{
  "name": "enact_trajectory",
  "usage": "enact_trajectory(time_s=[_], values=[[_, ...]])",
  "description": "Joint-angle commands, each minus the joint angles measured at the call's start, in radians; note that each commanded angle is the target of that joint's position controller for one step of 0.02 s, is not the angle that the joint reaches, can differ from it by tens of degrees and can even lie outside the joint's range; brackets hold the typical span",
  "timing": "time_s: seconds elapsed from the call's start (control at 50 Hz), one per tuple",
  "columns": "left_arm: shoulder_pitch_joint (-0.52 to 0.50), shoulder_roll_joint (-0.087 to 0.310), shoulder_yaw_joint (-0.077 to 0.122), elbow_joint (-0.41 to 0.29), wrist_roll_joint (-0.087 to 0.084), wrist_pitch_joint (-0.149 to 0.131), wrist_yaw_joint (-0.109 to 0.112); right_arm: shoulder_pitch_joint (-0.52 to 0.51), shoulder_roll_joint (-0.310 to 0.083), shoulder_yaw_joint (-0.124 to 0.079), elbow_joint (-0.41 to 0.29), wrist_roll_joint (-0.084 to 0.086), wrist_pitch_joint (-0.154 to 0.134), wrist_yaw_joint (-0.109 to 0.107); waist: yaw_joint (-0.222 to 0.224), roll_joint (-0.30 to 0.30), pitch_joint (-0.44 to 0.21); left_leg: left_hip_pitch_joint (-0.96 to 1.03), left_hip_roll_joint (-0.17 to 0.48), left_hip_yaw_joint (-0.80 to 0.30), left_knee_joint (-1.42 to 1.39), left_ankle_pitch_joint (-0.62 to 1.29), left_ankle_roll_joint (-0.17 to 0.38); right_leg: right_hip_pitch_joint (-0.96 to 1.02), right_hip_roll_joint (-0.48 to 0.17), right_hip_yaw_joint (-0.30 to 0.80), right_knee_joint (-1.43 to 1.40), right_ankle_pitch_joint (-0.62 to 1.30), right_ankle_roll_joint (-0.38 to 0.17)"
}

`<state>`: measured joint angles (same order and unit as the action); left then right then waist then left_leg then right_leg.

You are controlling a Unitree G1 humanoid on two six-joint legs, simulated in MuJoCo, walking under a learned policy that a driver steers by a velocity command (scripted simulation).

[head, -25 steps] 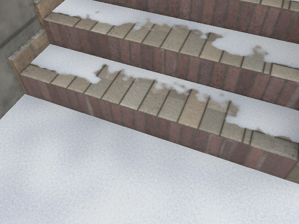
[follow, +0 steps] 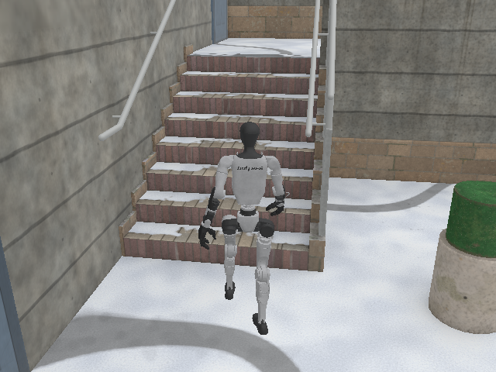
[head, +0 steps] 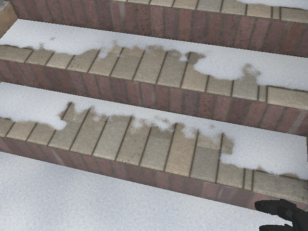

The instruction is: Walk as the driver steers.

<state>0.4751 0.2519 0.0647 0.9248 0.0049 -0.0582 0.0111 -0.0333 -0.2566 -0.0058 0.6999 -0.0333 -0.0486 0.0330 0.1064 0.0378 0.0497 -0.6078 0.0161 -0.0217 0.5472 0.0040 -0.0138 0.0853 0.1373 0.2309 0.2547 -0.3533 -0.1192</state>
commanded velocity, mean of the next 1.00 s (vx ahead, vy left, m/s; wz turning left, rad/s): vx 0.46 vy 0.00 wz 0.17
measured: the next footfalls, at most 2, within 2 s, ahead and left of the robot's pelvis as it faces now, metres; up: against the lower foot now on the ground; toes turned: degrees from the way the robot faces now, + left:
left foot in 0.06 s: +0.22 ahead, +0.11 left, +0.00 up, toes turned -3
right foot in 0.52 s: +0.39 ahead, -0.10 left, +0.00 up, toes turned -1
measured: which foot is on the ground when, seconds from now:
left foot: up 0.00-0.04, down 0.06-0.52, up 0.54-1.00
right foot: down 0.00-0.06, up 0.08-0.50, down 0.52-1.00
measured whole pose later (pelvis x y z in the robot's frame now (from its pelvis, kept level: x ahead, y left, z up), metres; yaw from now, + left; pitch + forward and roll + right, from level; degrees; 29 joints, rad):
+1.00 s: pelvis +0.45 +0.05 +0.01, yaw +15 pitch +4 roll +0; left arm 0.54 0.17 0.03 1.05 0.05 -0.12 0.04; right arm -0.06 -0.16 -0.05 0.62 -0.05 0.04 -0.03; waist 0.08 0.02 0.04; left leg -1.19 0.03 0.00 1.86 -0.59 0.07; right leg 0.04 -0.11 -0.26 0.23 -0.32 0.06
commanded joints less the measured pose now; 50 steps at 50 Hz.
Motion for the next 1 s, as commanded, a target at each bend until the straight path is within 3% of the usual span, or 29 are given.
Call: enact_trajectory(time_s=[0.02,0.04,0.06,0.08,0.1,0.12,0.14,0.18,0.22,0.3,0.34,0.38,0.42,0.46,0.5,0.52,0.54,0.56,0.58,0.6,0.62,0.66,0.72,0.8,0.82,0.86,0.9,0.94,1.0], values=[[-0.036,0.185,0.039,-0.048,0.005,-0.022,0.004,0.137,-0.146,-0.043,-0.013,0.005,-0.028,-0.027,-0.124,-0.117,-0.101,0.354,-0.069,0.030,-0.059,-0.053,0.057,-0.086,-0.218,0.095,0.221,0.995,0.003],[-0.053,0.188,0.038,-0.047,-0.001,-0.030,-0.003,0.281,-0.169,-0.053,0.024,-0.001,-0.041,-0.042,-0.201,-0.092,-0.172,0.531,-0.027,0.012,-0.110,-0.009,0.085,-0.137,-0.179,0.064,0.406,0.951,0.020],[-0.036,0.103,0.015,-0.076,-0.009,-0.042,-0.009,0.431,-0.227,-0.068,0.044,-0.035,-0.051,-0.062,-0.240,-0.009,-0.298,0.750,0.173,-0.173,-0.096,-0.094,0.135,-0.267,-0.140,0.024,0.646,0.632,0.027],[0.177,0.019,-0.003,-0.055,-0.046,-0.025,-0.005,0.427,-0.306,-0.095,0.058,-0.037,-0.044,-0.055,-0.140,0.281,-0.444,0.993,0.447,-0.640,-0.142,-0.061,0.310,-0.551,0.019,-0.097,0.967,-0.185,0.061],[0.132,0.124,0.008,-0.020,0.002,-0.010,0.008,0.373,-0.215,-0.087,0.050,-0.016,-0.033,-0.042,-0.132,0.086,-0.360,0.863,0.396,-0.707,-0.216,-0.240,0.288,-0.615,-0.061,-0.097,1.026,-0.110,0.042],[0.016,0.129,0.012,-0.034,0.015,-0.009,0.000,0.290,-0.137,-0.068,0.043,-0.004,-0.035,-0.037,-0.128,0.011,-0.205,0.702,0.339,-0.545,-0.256,-0.260,0.259,-0.615,-0.088,-0.104,1.005,-0.015,0.045],[-0.055,0.115,0.008,-0.050,0.020,-0.010,-0.005,0.250,-0.093,-0.056,0.050,-0.004,-0.039,-0.032,-0.121,-0.031,-0.130,0.603,0.293,-0.428,-0.282,-0.167,0.237,-0.615,-0.112,-0.115,0.968,0.024,0.047],[-0.091,0.092,0.005,-0.058,0.036,0.004,-0.020,0.270,-0.081,-0.048,0.091,0.004,-0.051,-0.035,-0.098,0.030,-0.071,0.500,0.225,-0.268,-0.314,0.034,0.206,-0.580,-0.139,-0.129,0.903,0.034,0.057],[-0.094,0.064,-0.002,-0.055,0.041,0.012,-0.024,0.306,-0.087,-0.049,0.127,0.014,-0.070,-0.027,-0.083,0.043,-0.081,0.482,0.208,-0.200,-0.322,0.183,0.211,-0.555,-0.139,-0.148,0.861,0.038,0.066],[-0.227,0.026,-0.022,-0.087,0.062,0.017,-0.030,0.330,-0.106,-0.054,0.167,0.027,-0.075,-0.024,-0.084,0.067,-0.039,0.455,0.191,-0.158,-0.394,0.079,0.236,-0.625,-0.192,-0.225,0.679,0.102,0.095],[-0.349,0.026,-0.035,-0.125,0.048,0.011,-0.028,0.368,-0.108,-0.056,0.190,0.028,-0.067,-0.020,-0.119,0.041,-0.009,0.415,0.162,-0.130,-0.401,0.056,0.230,-0.592,-0.196,-0.251,0.540,0.160,0.119],[-0.400,0.010,-0.050,-0.140,0.039,0.003,-0.026,0.387,-0.133,-0.066,0.203,0.028,-0.060,-0.017,-0.129,0.052,-0.012,0.398,0.138,-0.107,-0.375,0.118,0.214,-0.524,-0.168,-0.276,0.411,0.192,0.136],[-0.423,0.032,-0.048,-0.146,0.026,-0.009,-0.024,0.409,-0.144,-0.071,0.215,0.024,-0.058,-0.017,-0.137,0.054,-0.031,0.416,0.138,-0.120,-0.325,0.230,0.196,-0.470,-0.146,-0.278,0.345,0.252,0.140],[-0.354,0.037,-0.048,-0.128,0.021,-0.017,-0.010,0.411,-0.123,-0.069,0.226,0.025,-0.051,-0.021,-0.106,0.077,-0.075,0.400,0.153,-0.150,-0.251,0.233,0.194,-0.360,-0.133,-0.275,0.336,0.224,0.124],[-0.224,0.090,-0.019,-0.093,0.037,-0.029,0.013,0.389,-0.119,-0.065,0.226,0.044,-0.056,-0.025,-0.033,-0.002,-0.108,0.340,0.093,-0.138,-0.046,0.255,0.161,-0.162,-0.118,-0.269,0.194,0.195,0.106],[-0.102,0.159,0.003,-0.082,0.058,-0.041,0.030,0.350,-0.093,-0.059,0.195,0.052,-0.060,-0.030,0.031,-0.083,-0.180,0.213,0.022,-0.105,0.171,0.083,0.123,0.010,-0.287,-0.087,0.099,0.091,0.067],[-0.039,0.251,0.021,-0.080,0.078,-0.036,0.033,0.390,0.022,-0.033,0.146,0.053,-0.061,-0.033,-0.006,-0.276,-0.217,-0.004,-0.086,-0.021,0.426,-0.464,0.090,0.145,-0.557,0.204,0.032,0.278,-0.010],[-0.065,0.217,0.025,-0.070,0.055,-0.022,0.025,0.434,-0.054,-0.053,0.172,0.026,-0.028,-0.042,-0.035,-0.190,-0.236,-0.054,-0.049,-0.027,0.559,-0.563,0.096,0.058,-0.597,0.297,0.017,0.115,-0.095],[-0.137,0.122,0.005,-0.098,0.046,-0.023,0.016,0.409,-0.077,-0.062,0.186,0.008,-0.008,-0.038,-0.057,-0.109,-0.146,-0.087,0.001,-0.041,0.647,-0.501,0.093,-0.026,-0.539,0.232,-0.011,-0.025,-0.097],[-0.195,0.066,-0.008,-0.109,0.033,-0.030,0.007,0.384,-0.062,-0.062,0.181,-0.002,-0.002,-0.025,-0.079,-0.108,-0.085,-0.099,0.030,-0.045,0.668,-0.433,0.085,-0.108,-0.495,0.143,-0.047,-0.046,-0.083],[-0.211,0.041,-0.014,-0.116,0.036,-0.037,0.004,0.364,-0.045,-0.065,0.173,-0.003,0.008,-0.014,-0.093,-0.150,-0.049,-0.100,0.034,-0.023,0.728,-0.397,0.074,-0.159,-0.456,0.062,-0.063,0.037,-0.076],[-0.205,0.046,-0.012,-0.096,0.019,-0.056,0.021,0.370,-0.025,-0.069,0.169,-0.017,0.028,-0.004,-0.128,-0.124,-0.019,-0.078,0.042,-0.023,0.789,-0.279,0.052,-0.245,-0.423,-0.079,-0.081,0.259,-0.054],[-0.105,0.042,-0.007,-0.047,0.018,-0.067,0.026,0.278,0.014,-0.065,0.126,-0.016,0.028,-0.011,-0.108,-0.094,-0.047,-0.215,0.045,-0.010,0.906,-0.236,0.041,-0.158,-0.428,-0.173,-0.052,0.421,-0.067],[-0.024,0.051,-0.005,-0.010,0.038,-0.069,0.023,0.134,0.037,-0.064,0.025,-0.011,0.050,-0.008,-0.095,-0.115,-0.013,-0.406,0.040,-0.027,1.047,-0.259,0.033,-0.112,-0.472,-0.216,-0.048,0.390,-0.087],[0.003,0.047,-0.001,-0.002,0.045,-0.070,0.020,0.123,0.041,-0.067,0.024,-0.015,0.069,-0.018,-0.087,-0.154,-0.021,-0.475,0.018,-0.008,1.189,-0.317,0.035,-0.074,-0.488,-0.212,-0.030,0.400,-0.099],[0.039,0.064,0.002,0.018,0.045,-0.066,0.020,-0.003,0.056,-0.061,-0.068,-0.014,0.085,-0.039,-0.070,-0.140,0.042,-0.677,0.025,-0.031,1.333,-0.444,0.045,-0.010,-0.539,-0.218,-0.056,0.408,-0.096],[0.104,0.061,0.001,0.057,0.046,-0.061,0.023,-0.089,0.085,-0.046,-0.129,-0.013,0.081,-0.074,-0.049,-0.109,0.080,-0.851,0.027,-0.043,1.454,-0.579,0.067,0.066,-0.562,-0.219,-0.090,0.322,-0.075],[0.121,0.052,-0.008,0.086,0.045,-0.066,0.027,-0.169,0.091,-0.032,-0.172,-0.023,0.067,-0.075,-0.039,-0.070,0.100,-0.872,0.023,-0.016,1.341,-0.614,0.080,0.071,-0.522,-0.276,-0.103,0.331,-0.038],[0.173,0.072,-0.012,0.136,0.048,-0.067,0.034,-0.228,0.120,-0.013,-0.233,-0.020,0.061,-0.069,-0.010,-0.127,0.088,-0.964,0.035,0.008,1.297,-0.653,0.109,0.184,-0.530,-0.281,-0.124,0.519,-0.056]])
